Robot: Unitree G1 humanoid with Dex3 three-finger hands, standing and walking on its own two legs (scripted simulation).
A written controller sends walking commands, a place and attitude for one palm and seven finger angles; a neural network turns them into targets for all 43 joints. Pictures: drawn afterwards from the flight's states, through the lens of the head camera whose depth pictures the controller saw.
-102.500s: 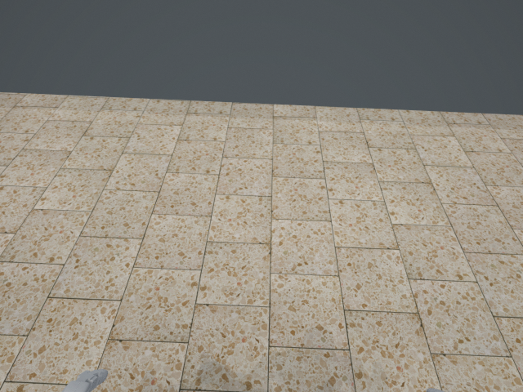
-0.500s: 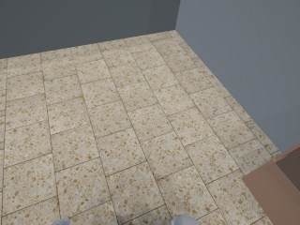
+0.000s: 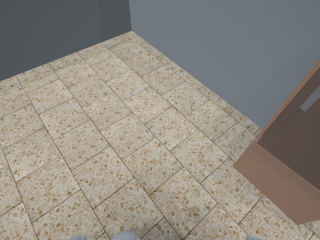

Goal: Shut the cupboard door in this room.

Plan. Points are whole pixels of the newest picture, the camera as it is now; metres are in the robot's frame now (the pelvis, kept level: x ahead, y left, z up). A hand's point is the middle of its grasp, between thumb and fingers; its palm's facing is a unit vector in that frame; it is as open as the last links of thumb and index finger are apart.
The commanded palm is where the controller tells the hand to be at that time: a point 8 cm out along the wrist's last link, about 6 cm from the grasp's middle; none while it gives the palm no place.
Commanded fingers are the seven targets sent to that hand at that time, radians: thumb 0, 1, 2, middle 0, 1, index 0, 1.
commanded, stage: turn to face it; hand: left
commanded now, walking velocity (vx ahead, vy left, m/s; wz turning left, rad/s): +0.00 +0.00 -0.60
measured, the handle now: out of the picture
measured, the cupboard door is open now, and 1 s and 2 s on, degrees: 2 2 2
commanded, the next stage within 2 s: take the last steps up to it in 1.20 s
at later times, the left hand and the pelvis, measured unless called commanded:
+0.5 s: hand (110, 221) +0.18 +0.16 -0.15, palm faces -0.31 -0.91 -0.28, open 7.3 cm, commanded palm none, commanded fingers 0.00 0.90 0.90 -0.20 -0.30 -0.20 -0.30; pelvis +0.00 -0.01 -0.02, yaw -20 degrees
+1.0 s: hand (115, 217) +0.20 +0.15 -0.18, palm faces -0.51 -0.84 -0.20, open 7.3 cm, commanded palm none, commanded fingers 0.00 0.90 0.90 -0.20 -0.30 -0.20 -0.30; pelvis +0.03 +0.01 +0.00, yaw -35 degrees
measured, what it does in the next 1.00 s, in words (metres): steps on the spot, turning right: left foot, then right foot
